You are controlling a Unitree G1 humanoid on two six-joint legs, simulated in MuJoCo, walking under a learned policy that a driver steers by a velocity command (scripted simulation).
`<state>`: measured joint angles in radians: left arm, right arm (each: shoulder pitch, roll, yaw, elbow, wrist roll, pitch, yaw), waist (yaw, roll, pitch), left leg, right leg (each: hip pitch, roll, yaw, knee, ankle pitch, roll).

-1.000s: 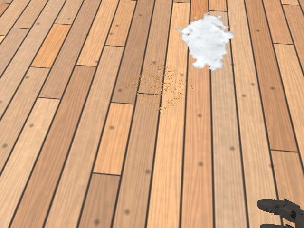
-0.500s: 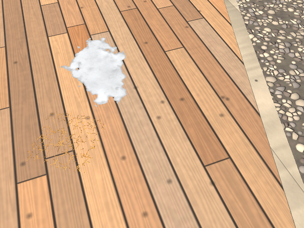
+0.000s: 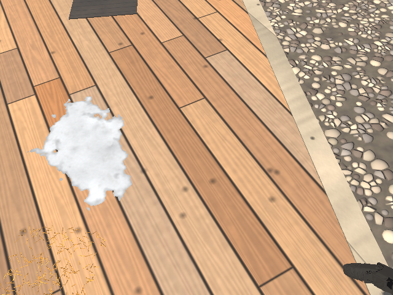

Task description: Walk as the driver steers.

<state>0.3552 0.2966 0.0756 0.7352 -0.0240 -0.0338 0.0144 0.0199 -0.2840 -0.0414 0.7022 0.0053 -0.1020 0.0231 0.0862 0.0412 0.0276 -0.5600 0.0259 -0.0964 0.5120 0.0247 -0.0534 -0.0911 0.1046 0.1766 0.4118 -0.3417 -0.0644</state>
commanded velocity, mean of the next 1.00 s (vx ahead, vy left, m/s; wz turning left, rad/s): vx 0.17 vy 0.00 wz -0.03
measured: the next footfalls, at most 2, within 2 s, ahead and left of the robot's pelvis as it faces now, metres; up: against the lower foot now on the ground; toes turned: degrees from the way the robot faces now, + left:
left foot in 0.06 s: +0.21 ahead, +0.14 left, +0.00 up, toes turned -6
right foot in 0.48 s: +0.32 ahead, -0.14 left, +0.00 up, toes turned -12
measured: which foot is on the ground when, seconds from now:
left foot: up 0.00-0.04, down 0.06-0.50, up 0.52-0.84, down 0.86-1.00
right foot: down 0.00-0.06, up 0.08-0.46, down 0.48-0.86, up 0.88-1.00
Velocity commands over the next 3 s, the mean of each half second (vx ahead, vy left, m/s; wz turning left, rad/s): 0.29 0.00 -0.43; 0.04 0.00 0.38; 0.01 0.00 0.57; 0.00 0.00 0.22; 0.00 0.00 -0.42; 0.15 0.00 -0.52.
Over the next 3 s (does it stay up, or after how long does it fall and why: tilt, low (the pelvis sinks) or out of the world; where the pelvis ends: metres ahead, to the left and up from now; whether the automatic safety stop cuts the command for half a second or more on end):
stays up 0.31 0.04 0.01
